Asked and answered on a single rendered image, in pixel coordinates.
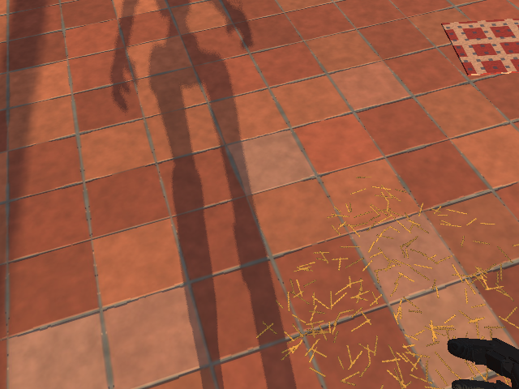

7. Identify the right robot hand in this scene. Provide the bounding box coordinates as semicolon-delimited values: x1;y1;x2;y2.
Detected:
447;338;519;389

